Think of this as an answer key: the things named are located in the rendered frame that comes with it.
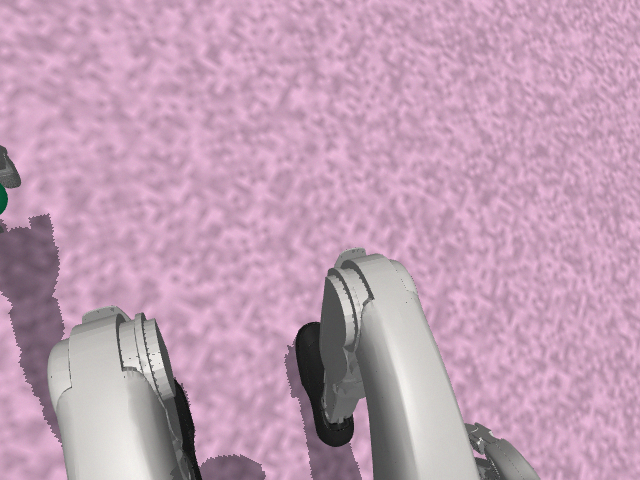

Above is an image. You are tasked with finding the ball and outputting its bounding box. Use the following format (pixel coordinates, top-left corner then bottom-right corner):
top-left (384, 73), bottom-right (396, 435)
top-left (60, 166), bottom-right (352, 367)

top-left (0, 183), bottom-right (8, 215)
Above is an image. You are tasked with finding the right robot foot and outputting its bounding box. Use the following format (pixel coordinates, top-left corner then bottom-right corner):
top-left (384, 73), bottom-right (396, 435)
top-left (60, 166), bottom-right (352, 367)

top-left (295, 322), bottom-right (354, 447)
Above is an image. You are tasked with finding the left robot hand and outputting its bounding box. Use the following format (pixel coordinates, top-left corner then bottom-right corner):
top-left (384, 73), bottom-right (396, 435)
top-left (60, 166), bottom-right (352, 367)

top-left (0, 145), bottom-right (21, 233)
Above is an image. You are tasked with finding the left robot foot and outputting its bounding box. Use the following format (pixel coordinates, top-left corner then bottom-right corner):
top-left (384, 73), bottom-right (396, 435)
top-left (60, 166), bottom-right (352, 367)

top-left (174, 379), bottom-right (202, 480)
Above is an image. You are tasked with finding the right robot hand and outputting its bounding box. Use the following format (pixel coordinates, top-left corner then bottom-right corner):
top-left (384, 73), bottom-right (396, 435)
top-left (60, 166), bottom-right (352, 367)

top-left (464, 423), bottom-right (541, 480)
